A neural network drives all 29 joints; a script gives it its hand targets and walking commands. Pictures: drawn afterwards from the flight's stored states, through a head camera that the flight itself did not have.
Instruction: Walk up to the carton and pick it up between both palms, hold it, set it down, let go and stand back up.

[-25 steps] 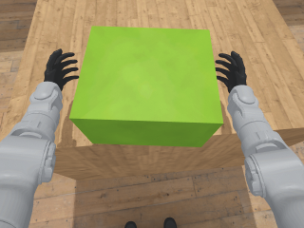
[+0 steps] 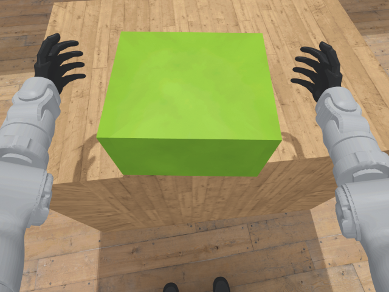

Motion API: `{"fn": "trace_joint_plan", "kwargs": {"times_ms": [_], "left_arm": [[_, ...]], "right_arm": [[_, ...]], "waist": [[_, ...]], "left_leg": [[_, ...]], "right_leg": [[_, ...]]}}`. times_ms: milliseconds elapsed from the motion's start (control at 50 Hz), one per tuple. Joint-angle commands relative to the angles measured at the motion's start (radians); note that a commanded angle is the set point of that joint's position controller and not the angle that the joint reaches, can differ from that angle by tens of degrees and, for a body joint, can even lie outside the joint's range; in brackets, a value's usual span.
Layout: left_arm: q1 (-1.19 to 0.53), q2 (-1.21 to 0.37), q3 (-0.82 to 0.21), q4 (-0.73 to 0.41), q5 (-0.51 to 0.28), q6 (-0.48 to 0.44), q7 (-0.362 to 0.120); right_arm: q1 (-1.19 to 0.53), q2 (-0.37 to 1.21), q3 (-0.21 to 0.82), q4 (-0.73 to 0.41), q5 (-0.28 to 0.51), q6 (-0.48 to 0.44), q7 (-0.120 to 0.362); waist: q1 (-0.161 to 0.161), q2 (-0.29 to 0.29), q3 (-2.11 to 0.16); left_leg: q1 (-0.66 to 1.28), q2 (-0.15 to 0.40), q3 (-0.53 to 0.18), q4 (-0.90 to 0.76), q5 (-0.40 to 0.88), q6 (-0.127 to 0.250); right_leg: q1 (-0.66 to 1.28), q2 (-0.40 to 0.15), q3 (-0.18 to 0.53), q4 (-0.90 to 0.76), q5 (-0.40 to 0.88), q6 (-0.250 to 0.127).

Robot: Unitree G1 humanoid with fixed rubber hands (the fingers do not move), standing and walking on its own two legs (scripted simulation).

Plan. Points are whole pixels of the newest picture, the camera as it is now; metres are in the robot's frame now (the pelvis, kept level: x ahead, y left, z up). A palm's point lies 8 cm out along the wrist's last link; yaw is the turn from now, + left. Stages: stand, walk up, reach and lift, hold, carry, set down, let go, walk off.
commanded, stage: set down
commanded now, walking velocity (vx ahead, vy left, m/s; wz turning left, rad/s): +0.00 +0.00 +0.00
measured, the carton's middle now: (190, 105) +0.50 -0.03 +0.02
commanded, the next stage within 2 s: none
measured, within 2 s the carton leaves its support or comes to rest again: neither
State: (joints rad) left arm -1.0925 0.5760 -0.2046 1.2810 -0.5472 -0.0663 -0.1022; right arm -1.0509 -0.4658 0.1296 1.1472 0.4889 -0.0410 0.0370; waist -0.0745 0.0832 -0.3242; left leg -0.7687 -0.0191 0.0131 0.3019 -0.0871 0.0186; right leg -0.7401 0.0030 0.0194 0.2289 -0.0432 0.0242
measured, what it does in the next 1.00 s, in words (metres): stands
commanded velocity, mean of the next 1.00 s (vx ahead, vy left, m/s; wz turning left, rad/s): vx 0.00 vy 0.00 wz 0.00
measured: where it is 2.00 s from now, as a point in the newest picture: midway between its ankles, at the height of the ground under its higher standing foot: outside the picture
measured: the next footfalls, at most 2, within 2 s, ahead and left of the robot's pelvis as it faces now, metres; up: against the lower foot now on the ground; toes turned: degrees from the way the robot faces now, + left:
none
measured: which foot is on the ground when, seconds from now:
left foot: down 0.00-1.00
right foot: down 0.00-1.00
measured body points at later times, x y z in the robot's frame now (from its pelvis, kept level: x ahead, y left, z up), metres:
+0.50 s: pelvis -0.01 +0.00 +0.01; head +0.08 -0.01 +0.45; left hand +0.50 +0.25 +0.18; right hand +0.47 -0.28 +0.16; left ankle -0.01 +0.10 -0.73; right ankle +0.00 -0.13 -0.73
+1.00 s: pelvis +0.01 -0.01 +0.02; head +0.03 -0.01 +0.47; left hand +0.42 +0.25 +0.12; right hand +0.39 -0.28 +0.10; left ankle -0.01 +0.10 -0.73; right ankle +0.00 -0.13 -0.73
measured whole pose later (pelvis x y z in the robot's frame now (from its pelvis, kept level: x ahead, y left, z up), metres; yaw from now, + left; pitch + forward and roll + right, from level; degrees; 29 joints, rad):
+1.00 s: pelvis +0.01 -0.01 +0.02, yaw +1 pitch +10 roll -1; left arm -0.68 0.51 -0.04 0.94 -0.43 0.05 -0.13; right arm -0.59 -0.45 0.08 0.80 0.46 0.05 -0.02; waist -0.05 0.03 -0.14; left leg -0.30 -0.01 0.00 0.25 -0.13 0.02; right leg -0.27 0.01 0.01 0.18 -0.08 0.01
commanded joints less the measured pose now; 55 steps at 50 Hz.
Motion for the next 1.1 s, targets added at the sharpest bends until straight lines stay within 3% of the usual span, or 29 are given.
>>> {"fn": "trace_joint_plan", "kwargs": {"times_ms": [0, 180, 300, 420, 540, 700, 860, 1080], "left_arm": [[-0.396, 0.236, 0.029, -0.05, -0.003, 0.011, 0.001], [-0.503, 0.247, -0.042, -0.045, -0.04, 0.087, 0.005], [-0.526, 0.254, -0.041, -0.109, -0.045, 0.16, 0.018], [-0.405, 0.226, 0.048, -0.16, 0.02, 0.209, 0.001], [-0.204, 0.173, 0.155, -0.244, 0.095, 0.174, -0.031], [-0.082, 0.177, 0.201, -0.446, 0.083, 0.124, -0.007], [0.084, 0.146, 0.213, -0.439, 0.104, 0.109, -0.018], [0.2, 0.123, 0.21, -0.516, 0.119, 0.056, -0.021]], "right_arm": [[-0.448, -0.175, -0.041, -0.103, -0.018, 0.018, -0.001], [-0.503, -0.175, -0.077, -0.091, -0.039, 0.111, -0.004], [-0.521, -0.208, -0.108, -0.12, -0.065, 0.174, -0.008], [-0.393, -0.197, -0.099, -0.171, -0.058, 0.205, -0.018], [-0.167, -0.164, -0.101, -0.297, -0.042, 0.165, -0.038], [-0.068, -0.196, -0.15, -0.503, -0.07, 0.095, -0.049], [0.098, -0.153, -0.096, -0.47, -0.035, 0.075, -0.054], [0.239, -0.132, -0.112, -0.504, -0.027, 0.025, -0.055]], "waist": [[-0.033, -0.048, -0.59], [-0.043, 0.007, -0.505], [-0.053, 0.039, -0.55], [-0.04, 0.017, -0.486], [-0.017, -0.017, -0.404], [0.004, -0.042, -0.429], [0.014, -0.083, -0.253], [0.023, -0.036, -0.142]], "left_leg": [[0.593, 0.003, -0.078, 0.112, 0.426, -0.109], [0.58, 0.004, -0.072, 0.087, 0.29, -0.122], [0.659, 0.005, -0.075, 0.091, 0.342, -0.135], [0.703, -0.001, -0.079, 0.052, 0.438, -0.13], [0.685, -0.006, -0.066, -0.006, 0.491, -0.115], [0.79, -0.004, -0.051, 0.023, 0.512, -0.108], [0.75, -0.02, -0.049, 0.02, 0.398, -0.074], [0.762, -0.017, -0.047, 0.017, 0.315, -0.066]], "right_leg": [[0.267, 0.026, 0.009, 0.05, 0.312, 0.071], [0.287, 0.013, 0.006, 0.018, 0.182, 0.059], [0.301, 0.014, -0.005, 0.009, 0.218, 0.047], [0.425, 0.016, 0.0, -0.023, 0.321, 0.037], [0.596, 0.014, 0.019, -0.045, 0.41, 0.018], [0.565, 0.033, 0.013, -0.031, 0.362, 0.012], [0.598, 0.033, 0.018, -0.01, 0.307, 0.033], [0.587, 0.031, 0.016, -0.014, 0.188, 0.021]]}}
